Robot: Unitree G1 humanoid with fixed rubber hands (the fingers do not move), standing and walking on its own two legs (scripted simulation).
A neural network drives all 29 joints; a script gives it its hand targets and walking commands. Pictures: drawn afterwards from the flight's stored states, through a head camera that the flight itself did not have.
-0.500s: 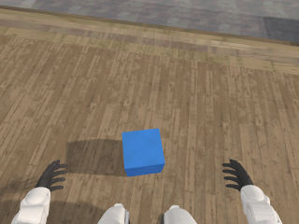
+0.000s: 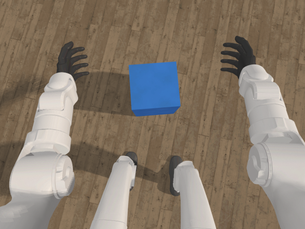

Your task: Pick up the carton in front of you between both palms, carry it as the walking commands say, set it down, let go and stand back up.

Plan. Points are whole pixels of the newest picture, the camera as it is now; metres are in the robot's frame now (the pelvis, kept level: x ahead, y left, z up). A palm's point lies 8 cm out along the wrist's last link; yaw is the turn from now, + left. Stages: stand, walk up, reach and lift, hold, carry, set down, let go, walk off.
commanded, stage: reach and lift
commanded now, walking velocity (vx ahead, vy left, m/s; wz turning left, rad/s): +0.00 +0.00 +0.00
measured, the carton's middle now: (153, 92) +0.54 +0.03 -0.54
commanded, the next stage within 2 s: none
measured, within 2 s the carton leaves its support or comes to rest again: neither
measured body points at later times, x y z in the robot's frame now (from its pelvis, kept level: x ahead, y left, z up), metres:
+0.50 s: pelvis +0.04 +0.00 -0.06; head +0.38 +0.00 +0.24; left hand +0.53 +0.23 -0.21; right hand +0.59 -0.15 -0.21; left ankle +0.09 +0.13 -0.63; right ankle +0.09 -0.13 -0.63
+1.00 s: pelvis -0.02 -0.01 -0.26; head +0.35 +0.00 -0.02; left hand +0.52 +0.22 -0.43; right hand +0.58 -0.15 -0.43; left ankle +0.09 +0.13 -0.63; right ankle +0.09 -0.13 -0.63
